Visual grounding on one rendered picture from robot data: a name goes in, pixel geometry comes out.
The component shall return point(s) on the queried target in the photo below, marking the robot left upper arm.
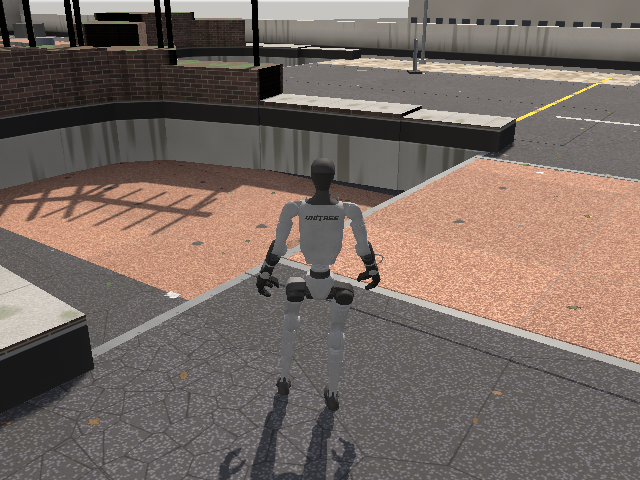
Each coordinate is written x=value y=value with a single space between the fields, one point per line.
x=290 y=210

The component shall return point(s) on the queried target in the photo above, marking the robot left foot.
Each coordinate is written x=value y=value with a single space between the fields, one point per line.
x=283 y=387

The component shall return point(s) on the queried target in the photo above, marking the left robot shin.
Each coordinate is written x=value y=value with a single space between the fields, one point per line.
x=287 y=349

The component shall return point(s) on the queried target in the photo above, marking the right robot forearm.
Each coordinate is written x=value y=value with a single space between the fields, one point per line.
x=370 y=262

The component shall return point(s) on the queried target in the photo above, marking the left robot hand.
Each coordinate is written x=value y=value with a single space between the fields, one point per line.
x=266 y=282

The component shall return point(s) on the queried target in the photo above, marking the robot right upper arm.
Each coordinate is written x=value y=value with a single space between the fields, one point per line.
x=353 y=212

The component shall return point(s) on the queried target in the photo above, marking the left robot forearm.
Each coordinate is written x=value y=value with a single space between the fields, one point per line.
x=269 y=264

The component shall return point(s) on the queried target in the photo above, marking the right robot hand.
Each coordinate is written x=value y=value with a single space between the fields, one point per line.
x=376 y=279

